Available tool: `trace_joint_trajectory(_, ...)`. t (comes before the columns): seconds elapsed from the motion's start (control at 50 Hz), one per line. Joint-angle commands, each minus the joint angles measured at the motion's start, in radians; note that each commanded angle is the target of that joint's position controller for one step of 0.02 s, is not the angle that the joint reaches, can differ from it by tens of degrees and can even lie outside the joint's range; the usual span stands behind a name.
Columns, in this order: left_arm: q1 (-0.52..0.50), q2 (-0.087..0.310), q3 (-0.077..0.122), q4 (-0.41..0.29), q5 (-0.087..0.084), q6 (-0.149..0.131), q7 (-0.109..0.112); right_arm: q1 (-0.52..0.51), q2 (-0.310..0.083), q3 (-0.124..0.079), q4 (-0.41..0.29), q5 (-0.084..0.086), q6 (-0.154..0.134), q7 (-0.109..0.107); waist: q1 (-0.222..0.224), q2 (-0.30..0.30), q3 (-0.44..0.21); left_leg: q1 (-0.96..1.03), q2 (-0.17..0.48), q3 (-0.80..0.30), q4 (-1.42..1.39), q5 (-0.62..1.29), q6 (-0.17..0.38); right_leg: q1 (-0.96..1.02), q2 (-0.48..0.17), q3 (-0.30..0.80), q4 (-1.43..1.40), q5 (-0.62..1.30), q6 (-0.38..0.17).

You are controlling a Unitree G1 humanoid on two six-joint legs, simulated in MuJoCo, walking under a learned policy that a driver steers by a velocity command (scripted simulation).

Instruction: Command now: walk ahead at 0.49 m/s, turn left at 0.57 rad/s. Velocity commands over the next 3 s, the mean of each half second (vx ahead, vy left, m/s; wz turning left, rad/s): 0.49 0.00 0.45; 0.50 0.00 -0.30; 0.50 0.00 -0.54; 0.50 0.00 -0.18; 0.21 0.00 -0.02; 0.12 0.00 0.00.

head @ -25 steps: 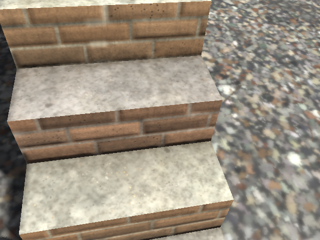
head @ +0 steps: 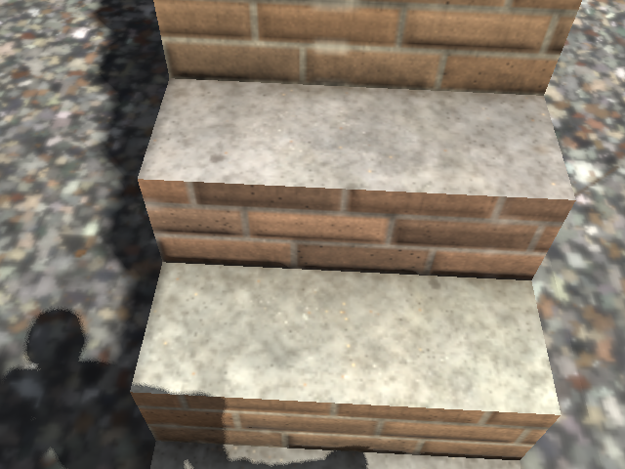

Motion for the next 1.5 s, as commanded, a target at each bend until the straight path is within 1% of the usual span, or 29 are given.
trace_joint_trajectory(0.02,0.075,0.07,0.023,-0.067,-0.007,-0.04,0.008,-0.068,-0.118,-0.026,-0.07,0.008,-0.007,-0.005,0.047,0.048,-0.116,0.087,0.222,-0.212,-0.082,0.845,0.069,0.123,-0.001,0.054,-0.161,0.176,-0.009)
trace_joint_trajectory(0.06,0.064,0.114,0.044,-0.077,0.012,-0.038,0.021,-0.027,-0.096,-0.025,-0.064,0.046,-0.03,-0.003,0.016,-0.089,-0.227,-0.054,0.156,-0.069,0.114,0.714,-0.005,0.37,-0.131,0.093,-0.075,0.764,-0.039)
trace_joint_trajectory(0.1,0.01,0.109,0.045,-0.081,0.015,-0.032,0.028,-0.019,-0.057,-0.02,-0.082,0.044,-0.018,-0.015,-0.011,-0.23,-0.257,-0.209,0.059,0.099,0.254,-0.11,-0.059,0.416,-0.294,0.167,-0.142,0.908,-0.121)
trace_joint_trajectory(0.12,-0.055,0.072,0.03,-0.109,0.029,-0.027,0.031,-0.015,-0.077,-0.021,-0.078,0.024,-0.005,-0.023,-0.025,-0.186,-0.198,-0.148,0.099,0.146,0.331,-0.217,-0.068,0.252,-0.322,0.128,-0.166,0.812,-0.14)
trace_joint_trajectory(0.16,-0.12,0.056,0.015,-0.128,0.022,-0.033,0.034,-0.033,-0.077,-0.019,-0.103,0.0,0.01,-0.017,-0.068,-0.113,-0.099,-0.026,0.13,0.173,0.229,-0.134,-0.052,0.049,-0.248,0.007,-0.123,0.863,-0.118)
trace_joint_trajectory(0.2,-0.078,0.101,0.028,-0.119,0.001,-0.035,0.027,0.015,-0.073,-0.021,-0.117,-0.005,0.012,-0.007,-0.099,-0.076,-0.136,0.019,0.099,0.184,0.072,0.023,-0.006,0.069,-0.228,-0.044,0.086,1.022,-0.111)
trace_joint_trajectory(0.22,-0.086,0.105,0.035,-0.132,-0.012,-0.028,0.018,0.059,-0.081,-0.027,-0.11,-0.012,0.013,-0.001,-0.116,-0.037,-0.154,0.054,0.079,0.164,-0.004,0.081,0.019,0.028,-0.207,-0.05,0.201,0.853,-0.084)
trace_joint_trajectory(0.24,-0.082,0.075,0.032,-0.167,-0.011,-0.023,-0.015,0.054,-0.179,-0.05,-0.121,-0.01,0.016,0.014,-0.094,0.052,-0.123,0.096,0.206,-0.091,-0.143,0.365,0.05,-0.135,-0.103,-0.069,0.385,0.444,-0.003)
trace_joint_trajectory(0.26,0.001,0.02,0.025,-0.201,-0.006,-0.014,-0.032,-0.013,-0.256,-0.059,-0.142,-0.024,0.018,0.012,0.006,0.249,-0.138,0.097,0.386,-0.508,-0.299,0.556,0.155,-0.28,0.054,0.03,0.485,-0.078,0.066)
trace_joint_trajectory(0.28,0.073,-0.014,0.012,-0.151,0.017,-0.011,-0.038,-0.137,-0.169,-0.031,-0.18,-0.024,0.013,0.001,0.053,0.157,-0.127,-0.014,0.432,-0.499,-0.312,0.496,0.222,-0.213,-0.019,0.184,0.524,-0.062,0.07)
trace_joint_trajectory(0.32,0.091,0.004,0.011,-0.138,0.016,-0.023,-0.038,-0.288,-0.059,0.012,-0.217,-0.02,0.023,0.006,0.105,0.064,-0.09,-0.125,0.327,-0.155,-0.29,0.497,0.101,-0.04,-0.057,0.128,0.193,-0.039,0.056)
trace_joint_trajectory(0.36,0.023,-0.011,0.002,-0.15,-0.024,-0.028,-0.027,-0.165,-0.023,0.024,-0.173,-0.008,0.008,-0.001,0.01,0.083,-0.135,0.101,0.323,-0.132,-0.276,0.785,0.008,-0.033,-0.024,0.087,-0.045,0.131,0.042)
trace_joint_trajectory(0.4,0.088,-0.01,0.007,-0.132,-0.041,-0.034,-0.017,-0.161,-0.057,0.02,-0.154,0.004,-0.013,0.008,0.024,0.136,-0.244,0.211,0.313,-0.135,-0.255,0.691,-0.038,0.051,-0.031,0.096,-0.179,0.274,0.025)
trace_joint_trajectory(0.44,0.049,-0.012,0.008,-0.145,-0.017,-0.044,-0.021,-0.175,-0.066,0.022,-0.156,-0.007,-0.015,0.023,-0.004,0.033,-0.185,0.15,0.283,-0.138,-0.308,0.228,-0.052,0.053,-0.071,0.138,-0.243,0.296,0.035)
trace_joint_trajectory(0.48,0.037,-0.02,0.009,-0.158,-0.008,-0.047,-0.018,-0.194,-0.07,0.025,-0.16,-0.012,-0.015,0.033,-0.02,0.045,-0.106,0.063,0.269,-0.152,-0.354,0.019,-0.042,0.061,-0.097,0.17,-0.267,0.277,0.037)
trace_joint_trajectory(0.54,0.067,-0.004,0.023,-0.143,-0.011,-0.056,-0.027,-0.216,-0.052,0.038,-0.158,-0.018,-0.032,0.033,-0.014,0.005,-0.098,0.076,0.254,-0.087,-0.341,0.086,-0.05,0.029,-0.092,0.207,-0.299,0.244,0.024)
trace_joint_trajectory(0.56,0.067,0.022,0.035,-0.139,-0.001,-0.058,-0.017,-0.23,-0.037,0.041,-0.156,-0.018,-0.043,0.014,-0.016,0.092,-0.111,0.088,0.23,-0.035,-0.305,0.116,-0.054,0.034,-0.092,0.225,-0.299,0.216,0.01)
trace_joint_trajectory(0.7,0.058,0.018,0.05,-0.146,-0.014,-0.051,-0.025,-0.279,-0.034,0.045,-0.192,-0.015,-0.058,-0.006,-0.008,-0.005,-0.126,0.084,0.232,0.042,-0.25,0.149,-0.077,0.008,-0.068,0.283,-0.298,0.194,-0.005)
trace_joint_trajectory(0.78,0.045,0.033,0.067,-0.151,0.015,-0.037,-0.046,-0.235,-0.034,0.056,-0.187,-0.026,-0.066,-0.004,0.002,-0.002,-0.138,0.071,0.226,0.123,-0.17,0.076,-0.082,-0.041,-0.068,0.335,-0.261,0.05,-0.03)
trace_joint_trajectory(0.82,0.023,0.035,0.071,-0.167,0.01,-0.035,-0.05,-0.235,-0.031,0.057,-0.204,-0.023,-0.067,-0.005,-0.004,-0.012,-0.111,0.053,0.226,0.134,-0.156,0.029,-0.074,-0.112,-0.064,0.376,-0.26,-0.036,-0.044)
trace_joint_trajectory(0.96,0.053,0.018,0.078,-0.175,0.004,-0.029,-0.046,-0.222,-0.078,0.041,-0.247,-0.016,-0.061,-0.019,0.027,0.066,-0.152,0.051,0.298,0.135,-0.144,0.153,-0.042,-0.101,0.002,0.346,-0.065,0.186,-0.043)
trace_joint_trajectory(1.04,0.04,0.025,0.079,-0.189,0.025,-0.017,-0.031,-0.174,-0.086,0.034,-0.248,-0.007,-0.066,-0.025,0.013,0.003,-0.154,0.105,0.326,0.185,-0.027,0.264,-0.02,-0.173,0.018,0.357,-0.002,0.198,-0.049)
trace_joint_trajectory(1.1,0.021,0.053,0.09,-0.204,0.023,-0.006,-0.027,-0.174,-0.076,0.03,-0.267,0.004,-0.064,-0.017,-0.001,-0.066,-0.146,0.11,0.287,0.239,0.052,0.2,-0.038,-0.205,0.008,0.443,-0.058,0.227,-0.073)
trace_joint_trajectory(1.2,-0.008,0.079,0.102,-0.208,0.018,0.012,-0.024,-0.135,-0.081,0.015,-0.281,0.015,-0.063,0.001,-0.011,-0.053,-0.156,0.139,0.224,0.265,0.031,0.027,-0.071,-0.159,0.017,0.506,-0.09,0.436,-0.09)
trace_joint_trajectory(1.3,0.024,0.043,0.098,-0.198,0.001,0.007,-0.023,-0.105,-0.126,-0.011,-0.267,-0.028,-0.051,-0.005,-0.018,0.138,-0.195,0.353,0.44,0.174,0.016,0.495,0.012,-0.359,0.088,0.335,0.13,0.22,-0.021)
trace_joint_trajectory(1.36,0.003,0.036,0.089,-0.201,0.036,0.017,-0.023,-0.137,-0.113,-0.004,-0.263,-0.038,-0.042,-0.013,-0.018,0.152,-0.171,0.157,0.594,0.138,-0.032,0.497,0.08,-0.305,0.03,0.215,0.316,-0.116,-0.019)
trace_joint_trajectory(1.42,0.044,0.076,0.106,-0.182,0.031,0.031,-0.041,-0.175,-0.111,0.006,-0.269,0.008,-0.026,-0.006,0.051,0.046,-0.117,-0.011,0.439,0.329,0.212,0.384,-0.005,-0.13,0.073,0.25,0.048,0.172,-0.079)
trace_joint_trajectory(1.46,0.027,0.212,0.136,-0.211,0.02,0.036,-0.035,-0.118,-0.05,0.021,-0.328,0.029,-0.02,0.019,0.023,-0.237,-0.16,-0.14,0.183,0.339,0.416,-0.213,-0.113,-0.087,-0.13,0.75,-0.249,0.527,-0.195)
trace_joint_trajectory(1.5,-0.067,0.125,0.106,-0.227,0.026,0.057,-0.018,-0.07,-0.022,0.041,-0.291,0.028,-0.023,0.02,-0.025,-0.123,-0.105,-0.099,0.178,0.242,0.233,-0.26,-0.09,-0.093,-0.104,0.627,-0.277,0.363,-0.194)
Next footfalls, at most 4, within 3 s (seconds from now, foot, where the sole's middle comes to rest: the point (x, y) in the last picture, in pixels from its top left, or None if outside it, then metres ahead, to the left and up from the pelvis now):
0.42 right None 0.05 -0.15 -0.77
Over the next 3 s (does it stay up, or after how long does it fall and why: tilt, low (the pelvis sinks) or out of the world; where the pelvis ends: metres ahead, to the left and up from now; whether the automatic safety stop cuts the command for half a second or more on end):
stays up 0.01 0.01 0.01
